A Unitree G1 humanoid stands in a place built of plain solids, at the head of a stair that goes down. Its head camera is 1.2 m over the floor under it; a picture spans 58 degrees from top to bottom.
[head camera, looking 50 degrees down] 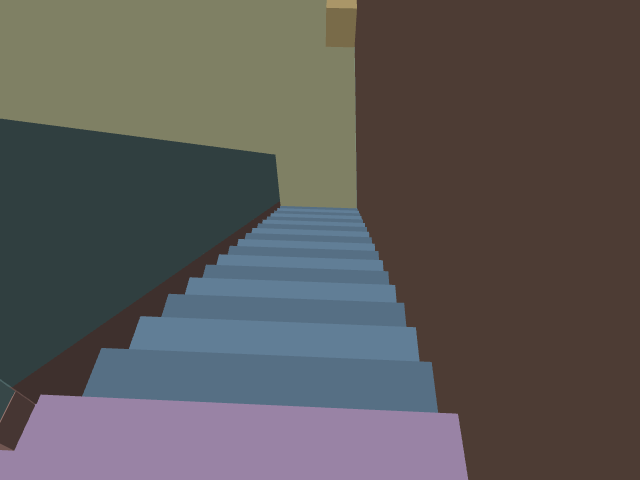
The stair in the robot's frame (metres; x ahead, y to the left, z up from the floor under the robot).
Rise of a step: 0.20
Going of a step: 0.24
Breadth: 1.16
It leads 3 degrees to the right of straight ahead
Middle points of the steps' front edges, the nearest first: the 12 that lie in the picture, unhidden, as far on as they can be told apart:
0.42 0.20 0.00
0.66 0.19 -0.20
0.90 0.18 -0.40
1.14 0.17 -0.60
1.38 0.16 -0.80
1.62 0.15 -1.00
1.86 0.14 -1.20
2.10 0.13 -1.40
2.34 0.12 -1.60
2.58 0.10 -1.80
2.82 0.09 -2.00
3.06 0.08 -2.20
